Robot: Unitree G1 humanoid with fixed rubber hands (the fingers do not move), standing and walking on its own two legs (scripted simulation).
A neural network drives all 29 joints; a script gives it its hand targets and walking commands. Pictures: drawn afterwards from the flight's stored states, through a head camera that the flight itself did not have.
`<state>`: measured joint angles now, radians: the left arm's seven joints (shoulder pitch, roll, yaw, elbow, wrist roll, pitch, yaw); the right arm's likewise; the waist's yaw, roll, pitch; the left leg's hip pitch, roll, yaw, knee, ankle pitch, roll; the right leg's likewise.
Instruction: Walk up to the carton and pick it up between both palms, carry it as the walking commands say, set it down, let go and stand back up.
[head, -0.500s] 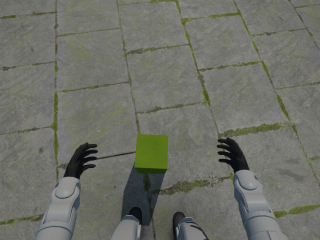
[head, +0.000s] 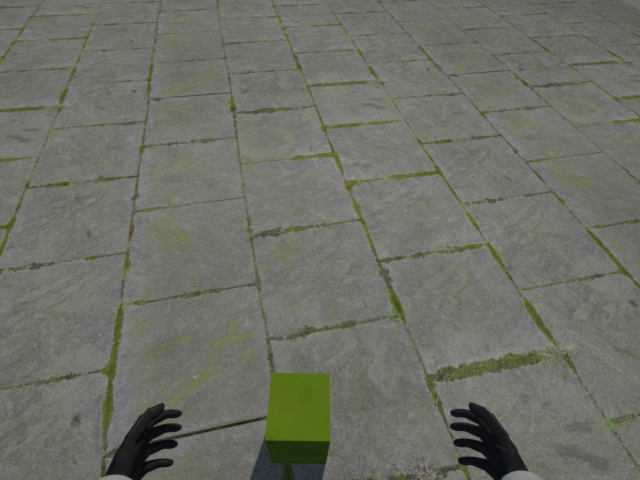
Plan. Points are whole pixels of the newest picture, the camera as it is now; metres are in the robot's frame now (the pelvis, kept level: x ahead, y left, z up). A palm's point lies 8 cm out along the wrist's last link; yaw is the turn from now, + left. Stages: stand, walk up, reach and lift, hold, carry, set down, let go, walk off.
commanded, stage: let go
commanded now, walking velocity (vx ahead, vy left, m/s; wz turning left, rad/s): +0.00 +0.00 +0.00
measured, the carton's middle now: (299, 419) +0.39 +0.03 -0.66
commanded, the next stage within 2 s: stand in 0.22 s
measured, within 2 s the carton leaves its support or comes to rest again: neither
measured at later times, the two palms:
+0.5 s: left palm out of the picture +0.12 +0.26 -0.11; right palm out of the picture +0.13 -0.27 -0.11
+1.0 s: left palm out of the picture +0.07 +0.25 -0.14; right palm out of the picture +0.10 -0.27 -0.14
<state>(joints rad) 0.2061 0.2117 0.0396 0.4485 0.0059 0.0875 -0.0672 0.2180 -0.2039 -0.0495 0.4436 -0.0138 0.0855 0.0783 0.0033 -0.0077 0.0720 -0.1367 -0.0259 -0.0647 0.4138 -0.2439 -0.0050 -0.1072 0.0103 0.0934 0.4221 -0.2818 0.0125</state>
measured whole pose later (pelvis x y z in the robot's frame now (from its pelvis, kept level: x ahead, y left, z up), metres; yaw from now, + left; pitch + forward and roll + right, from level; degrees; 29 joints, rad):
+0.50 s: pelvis +0.03 +0.00 -0.01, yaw +1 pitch +4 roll +0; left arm 0.32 0.27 0.03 0.71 0.02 -0.05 0.02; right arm 0.32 -0.26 -0.04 0.72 -0.02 -0.06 -0.01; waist 0.01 -0.01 -0.09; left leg -0.26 -0.03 -0.08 0.55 -0.35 -0.01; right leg -0.22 0.01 0.08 0.55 -0.39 0.01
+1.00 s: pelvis +0.05 -0.01 -0.02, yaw +2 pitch +3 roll +0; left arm 0.38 0.26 0.00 0.83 0.01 -0.01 0.05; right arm 0.35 -0.25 0.00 0.86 -0.01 0.00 -0.04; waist 0.01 -0.01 -0.07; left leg -0.24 -0.03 -0.10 0.60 -0.41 -0.01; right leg -0.18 0.02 0.05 0.57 -0.44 -0.01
